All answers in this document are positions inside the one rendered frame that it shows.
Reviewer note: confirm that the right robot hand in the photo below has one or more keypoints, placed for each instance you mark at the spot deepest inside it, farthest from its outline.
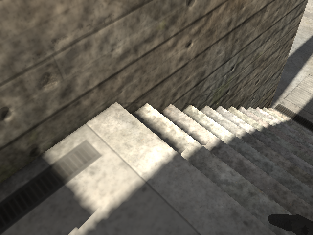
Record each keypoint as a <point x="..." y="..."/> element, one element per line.
<point x="298" y="224"/>

